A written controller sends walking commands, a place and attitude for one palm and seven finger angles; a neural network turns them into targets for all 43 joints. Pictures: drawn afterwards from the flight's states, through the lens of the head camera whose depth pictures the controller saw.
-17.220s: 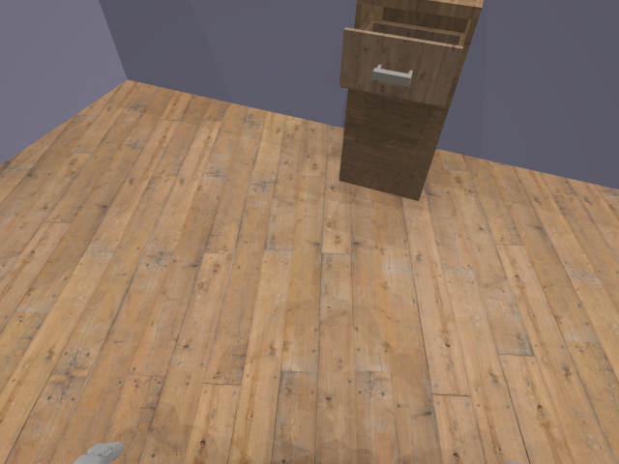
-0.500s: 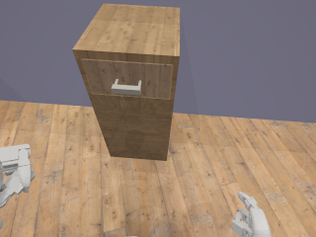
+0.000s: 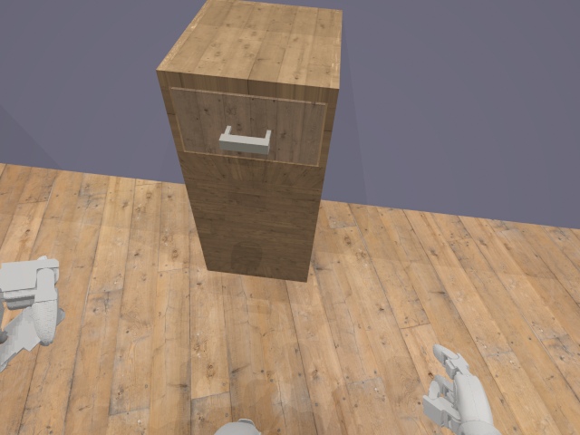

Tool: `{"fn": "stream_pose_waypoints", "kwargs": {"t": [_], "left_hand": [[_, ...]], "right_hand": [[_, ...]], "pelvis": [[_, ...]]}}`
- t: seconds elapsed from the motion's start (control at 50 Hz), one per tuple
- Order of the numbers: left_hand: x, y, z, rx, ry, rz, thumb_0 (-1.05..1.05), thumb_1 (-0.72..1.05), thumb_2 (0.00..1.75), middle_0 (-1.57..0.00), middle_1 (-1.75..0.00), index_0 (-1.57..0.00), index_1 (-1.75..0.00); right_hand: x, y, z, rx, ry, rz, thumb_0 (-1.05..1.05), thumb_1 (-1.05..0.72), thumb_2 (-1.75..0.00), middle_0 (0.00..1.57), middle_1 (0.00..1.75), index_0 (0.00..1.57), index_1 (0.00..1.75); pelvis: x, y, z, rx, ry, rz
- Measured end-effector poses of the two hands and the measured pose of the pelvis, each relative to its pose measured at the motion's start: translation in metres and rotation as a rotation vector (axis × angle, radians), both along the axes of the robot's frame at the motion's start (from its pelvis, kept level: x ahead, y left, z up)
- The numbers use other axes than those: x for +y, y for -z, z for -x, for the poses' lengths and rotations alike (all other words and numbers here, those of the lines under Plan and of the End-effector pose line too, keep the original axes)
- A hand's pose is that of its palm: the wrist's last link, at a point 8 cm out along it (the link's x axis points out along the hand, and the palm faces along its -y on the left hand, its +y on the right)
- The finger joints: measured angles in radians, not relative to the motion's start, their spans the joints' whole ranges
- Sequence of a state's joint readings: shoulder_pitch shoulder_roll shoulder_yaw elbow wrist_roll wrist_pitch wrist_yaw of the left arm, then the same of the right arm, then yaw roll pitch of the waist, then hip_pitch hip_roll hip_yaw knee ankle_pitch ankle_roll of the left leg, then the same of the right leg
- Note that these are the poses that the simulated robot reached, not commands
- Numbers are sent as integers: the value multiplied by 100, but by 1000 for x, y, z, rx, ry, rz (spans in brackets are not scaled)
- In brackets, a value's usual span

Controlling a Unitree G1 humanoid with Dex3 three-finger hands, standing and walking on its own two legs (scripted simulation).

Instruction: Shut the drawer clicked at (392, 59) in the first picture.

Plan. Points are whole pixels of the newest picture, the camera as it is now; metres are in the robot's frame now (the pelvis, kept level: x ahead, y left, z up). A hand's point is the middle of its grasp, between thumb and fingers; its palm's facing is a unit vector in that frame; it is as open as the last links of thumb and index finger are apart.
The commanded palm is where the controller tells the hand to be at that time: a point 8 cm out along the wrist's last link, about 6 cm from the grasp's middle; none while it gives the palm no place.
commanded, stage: step back with the hand held close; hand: left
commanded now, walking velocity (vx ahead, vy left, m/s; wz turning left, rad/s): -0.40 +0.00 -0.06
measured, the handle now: (246, 138) +0.75 +0.15 -0.05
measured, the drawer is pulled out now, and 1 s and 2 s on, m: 0.00 0.00 0.00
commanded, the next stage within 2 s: stop stepping back and stand still in 0.14 s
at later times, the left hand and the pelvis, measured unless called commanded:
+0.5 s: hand out of the picture +0.08 +0.22 +0.17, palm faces +0.28 -0.85 -0.45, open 3.2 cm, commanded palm +0.04 +0.26 +0.19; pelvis -0.11 -0.01 +0.01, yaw -4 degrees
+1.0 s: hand out of the picture +0.05 +0.24 +0.16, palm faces +0.38 -0.83 -0.40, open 3.2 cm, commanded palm +0.00 +0.28 +0.19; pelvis -0.14 +0.01 +0.00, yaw -1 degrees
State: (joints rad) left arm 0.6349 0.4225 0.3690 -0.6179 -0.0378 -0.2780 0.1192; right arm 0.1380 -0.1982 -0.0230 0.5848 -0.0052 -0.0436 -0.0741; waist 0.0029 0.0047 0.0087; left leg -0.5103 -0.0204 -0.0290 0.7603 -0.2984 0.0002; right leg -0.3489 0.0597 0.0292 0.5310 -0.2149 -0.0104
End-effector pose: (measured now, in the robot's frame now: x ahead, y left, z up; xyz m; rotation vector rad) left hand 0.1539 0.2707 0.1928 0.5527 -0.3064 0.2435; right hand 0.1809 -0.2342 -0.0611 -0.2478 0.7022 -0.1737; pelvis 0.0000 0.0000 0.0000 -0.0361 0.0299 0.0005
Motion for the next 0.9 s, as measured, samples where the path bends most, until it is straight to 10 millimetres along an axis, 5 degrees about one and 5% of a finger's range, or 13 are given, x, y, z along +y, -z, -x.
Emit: {"fn": "stream_pose_waypoints", "kwargs": {"t": [0.16, 0.3, 0.42, 0.56, 0.76, 0.9], "left_hand": [[25, 9, 25, 0, -57, 28, 1, 88, 90, -141, -159, -140, -160], [1, -1, 60, 24, 22, 43, 1, 89, 90, -141, -159, -140, -160], [-17, 1, 90, 66, 56, 7, 1, 88, 90, -141, -159, -140, -160], [2, 15, 111, 44, -44, 86, 1, 88, 90, -141, -159, -140, -160], [-6, 0, 135, -1, -16, 28, 1, 89, 90, -141, -159, -140, -160], [3, 10, 146, -3, -69, 92, 1, 88, 90, -141, -159, -141, -160]], "right_hand": [[8, -2, 49, 45, 2, 40, 1, -90, -90, 20, 30, 20, 30], [16, -4, 99, 26, -19, -20, 1, -90, -90, 20, 30, 21, 30], [-1, 11, 145, 42, 22, -45, 1, -90, -90, 20, 30, 21, 30], [-28, 12, 194, 88, 129, 32, 1, -90, -90, 20, 30, 21, 30], [-18, 3, 201, -2, 77, 3, 2, -90, -90, 20, 30, 20, 30], [-8, 8, 196, 38, 50, -6, 1, -90, -90, 20, 30, 21, 30]], "pelvis": [[9, -4, 35, 18, -11, 1], [2, -11, 74, 33, 55, 18], [-7, -3, 111, 18, 82, -5], [-1, -3, 116, 0, 40, -11], [-5, -5, 144, -44, 41, -30], [0, -4, 142, -33, 32, -25]]}}
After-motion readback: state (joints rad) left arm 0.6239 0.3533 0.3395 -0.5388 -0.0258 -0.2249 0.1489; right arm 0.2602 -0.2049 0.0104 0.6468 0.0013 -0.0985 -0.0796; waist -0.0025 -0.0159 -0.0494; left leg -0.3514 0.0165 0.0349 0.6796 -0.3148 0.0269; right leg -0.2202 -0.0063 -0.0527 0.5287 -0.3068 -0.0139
